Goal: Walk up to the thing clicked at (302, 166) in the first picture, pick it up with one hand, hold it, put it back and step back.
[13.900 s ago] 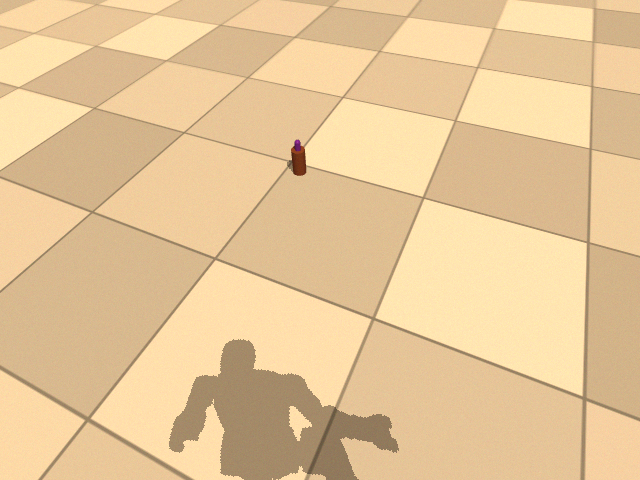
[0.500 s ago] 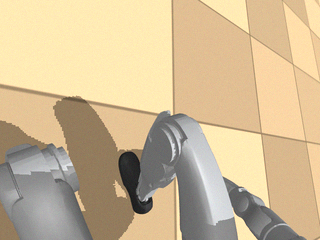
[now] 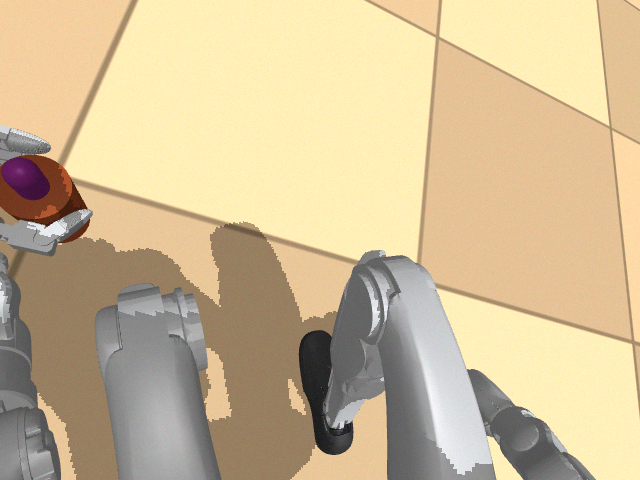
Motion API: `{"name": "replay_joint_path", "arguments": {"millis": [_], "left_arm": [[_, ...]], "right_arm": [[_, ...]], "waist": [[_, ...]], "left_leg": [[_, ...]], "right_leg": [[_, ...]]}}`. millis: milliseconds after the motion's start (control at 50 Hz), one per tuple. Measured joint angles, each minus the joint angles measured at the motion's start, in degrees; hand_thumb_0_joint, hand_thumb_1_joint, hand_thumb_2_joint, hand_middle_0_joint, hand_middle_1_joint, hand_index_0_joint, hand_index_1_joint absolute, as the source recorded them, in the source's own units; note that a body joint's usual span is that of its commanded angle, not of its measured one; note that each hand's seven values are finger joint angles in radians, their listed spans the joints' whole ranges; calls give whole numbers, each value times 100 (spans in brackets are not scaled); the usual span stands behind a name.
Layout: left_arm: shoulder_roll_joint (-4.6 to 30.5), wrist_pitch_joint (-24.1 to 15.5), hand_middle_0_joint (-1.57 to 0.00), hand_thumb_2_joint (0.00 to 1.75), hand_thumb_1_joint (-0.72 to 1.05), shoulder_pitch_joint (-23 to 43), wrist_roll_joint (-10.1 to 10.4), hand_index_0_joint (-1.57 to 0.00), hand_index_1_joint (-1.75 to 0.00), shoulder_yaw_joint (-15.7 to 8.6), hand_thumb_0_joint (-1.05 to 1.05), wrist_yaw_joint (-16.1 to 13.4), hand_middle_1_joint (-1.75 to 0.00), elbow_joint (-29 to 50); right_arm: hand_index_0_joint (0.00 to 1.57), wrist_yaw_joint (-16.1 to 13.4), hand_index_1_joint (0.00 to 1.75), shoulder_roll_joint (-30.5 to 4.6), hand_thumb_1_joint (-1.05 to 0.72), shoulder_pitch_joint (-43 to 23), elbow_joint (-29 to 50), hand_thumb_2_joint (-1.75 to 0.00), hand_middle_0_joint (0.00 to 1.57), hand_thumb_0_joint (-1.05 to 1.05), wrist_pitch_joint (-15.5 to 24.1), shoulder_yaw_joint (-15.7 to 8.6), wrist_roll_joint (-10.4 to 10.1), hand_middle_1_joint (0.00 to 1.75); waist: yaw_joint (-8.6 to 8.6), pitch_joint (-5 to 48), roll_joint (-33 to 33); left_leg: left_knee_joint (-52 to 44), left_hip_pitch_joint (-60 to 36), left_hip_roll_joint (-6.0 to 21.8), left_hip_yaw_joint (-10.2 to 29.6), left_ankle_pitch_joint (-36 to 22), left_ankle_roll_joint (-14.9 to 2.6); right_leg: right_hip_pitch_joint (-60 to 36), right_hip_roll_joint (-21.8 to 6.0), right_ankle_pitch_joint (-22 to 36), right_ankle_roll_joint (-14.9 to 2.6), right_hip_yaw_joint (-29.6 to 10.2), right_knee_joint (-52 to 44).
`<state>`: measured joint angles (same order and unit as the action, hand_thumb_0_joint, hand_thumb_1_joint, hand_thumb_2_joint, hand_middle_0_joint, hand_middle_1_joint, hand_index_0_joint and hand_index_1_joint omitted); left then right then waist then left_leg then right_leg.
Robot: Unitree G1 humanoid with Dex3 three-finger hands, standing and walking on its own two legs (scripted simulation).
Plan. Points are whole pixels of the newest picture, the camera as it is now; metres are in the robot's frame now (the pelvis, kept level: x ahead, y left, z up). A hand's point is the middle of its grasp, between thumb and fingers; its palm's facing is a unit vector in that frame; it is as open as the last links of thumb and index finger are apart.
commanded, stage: settle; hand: left
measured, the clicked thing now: (43, 198) +0.43 +0.27 -0.11
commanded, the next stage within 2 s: lift in 1.24 s
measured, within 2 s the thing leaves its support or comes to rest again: neither
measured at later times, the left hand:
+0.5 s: hand (21, 152) +0.44 +0.27 -0.02, palm faces +0.21 -0.97 -0.08, open 9.8 cm
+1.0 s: hand (15, 130) +0.44 +0.27 +0.01, palm faces +0.24 -0.97 -0.08, open 9.9 cm
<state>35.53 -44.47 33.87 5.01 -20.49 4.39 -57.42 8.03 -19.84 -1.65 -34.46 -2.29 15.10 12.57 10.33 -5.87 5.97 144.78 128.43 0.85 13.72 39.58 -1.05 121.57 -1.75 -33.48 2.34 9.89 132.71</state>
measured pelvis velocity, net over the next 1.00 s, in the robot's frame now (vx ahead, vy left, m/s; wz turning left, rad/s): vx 0.02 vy -0.02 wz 0.13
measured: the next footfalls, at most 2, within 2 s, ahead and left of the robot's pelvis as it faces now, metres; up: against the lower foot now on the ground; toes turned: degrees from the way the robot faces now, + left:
none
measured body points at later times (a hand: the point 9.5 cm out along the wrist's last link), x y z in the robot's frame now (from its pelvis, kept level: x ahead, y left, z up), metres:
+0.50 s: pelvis +0.02 -0.01 +0.03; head +0.23 +0.07 +0.42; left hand +0.42 +0.32 -0.01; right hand +0.17 -0.27 -0.09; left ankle +0.08 +0.12 -0.28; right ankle +0.14 -0.13 -0.28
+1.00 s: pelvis +0.02 -0.02 +0.06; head +0.23 +0.05 +0.45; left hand +0.42 +0.32 +0.02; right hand +0.18 -0.27 -0.07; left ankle +0.08 +0.12 -0.28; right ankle +0.14 -0.13 -0.28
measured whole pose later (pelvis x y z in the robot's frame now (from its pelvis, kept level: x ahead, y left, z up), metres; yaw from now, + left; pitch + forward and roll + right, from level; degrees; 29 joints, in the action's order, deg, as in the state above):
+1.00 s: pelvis +0.02 -0.02 +0.06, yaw +7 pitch +33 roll -5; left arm 24.4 -32.1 35.1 6.2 -23.4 10.9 -49.9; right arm 3.0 -16.8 5.0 -38.3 -0.5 2.5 4.5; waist 7.6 5.3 -0.2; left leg 131.1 123.6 1.0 5.1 41.0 0.6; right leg 122.4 -3.5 -37.7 0.2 3.0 126.8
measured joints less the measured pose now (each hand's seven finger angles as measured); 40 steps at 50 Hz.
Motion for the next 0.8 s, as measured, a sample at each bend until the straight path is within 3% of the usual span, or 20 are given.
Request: {"name": "replay_joint_path", "arguments": {"millis": [160, 360, 560, 800], "left_arm": [[-411, 505, -76, 100, -43, -169, 45, -81, -115, 22, -6, 219, -111, 481], [-682, 873, -76, 102, -45, -191, 222, -81, -115, -89, -6, 478, -110, 773], [-878, 1050, -76, 104, -46, 52, 246, -81, -116, -252, -6, 726, -111, 669], [-1090, 1219, -77, 106, -48, 21, 153, -82, -116, -291, -6, 688, -112, 871]], "right_arm": [[20, -108, 30, 132, -90, 331, -174, -90, 21, 0, -56, -424, -348, 30], [20, -289, 30, 249, -91, 562, -380, -90, 21, 1, -68, -779, -634, 30], [20, -393, 30, 230, -91, 575, -353, -90, 21, 1, 17, -1020, -761, 30], [20, -480, 30, 257, -92, 601, -314, -90, 21, 1, 121, -1211, -799, 30]], "waist": [[-122, 369, -237], [-193, 731, -464], [-204, 936, -583], [-244, 1079, -571]], "left_leg": [[-270, 28, -3, -291, 10, 4], [-628, -57, -4, -556, 112, 94], [-884, -199, 23, -668, 196, 147], [-1184, -373, 27, -783, 195, 168]], "right_leg": [[162, -78, -112, -42, -231, -43], [291, -148, -297, -126, -452, -125], [271, -149, -399, -186, -538, -255], [165, -162, -436, -214, -623, -457]]}}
